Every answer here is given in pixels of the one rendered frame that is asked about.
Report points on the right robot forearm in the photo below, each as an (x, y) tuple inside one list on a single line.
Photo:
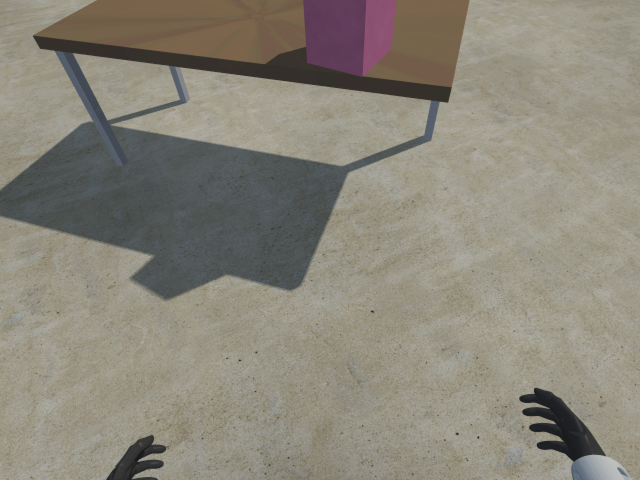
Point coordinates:
[(598, 467)]

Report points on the robot left hand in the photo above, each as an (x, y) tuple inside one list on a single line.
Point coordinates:
[(128, 466)]

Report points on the robot right hand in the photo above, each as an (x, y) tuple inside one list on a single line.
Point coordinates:
[(578, 440)]

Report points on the table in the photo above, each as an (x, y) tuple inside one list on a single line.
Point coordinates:
[(256, 38)]

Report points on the carton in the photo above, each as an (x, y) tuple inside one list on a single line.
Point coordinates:
[(350, 36)]

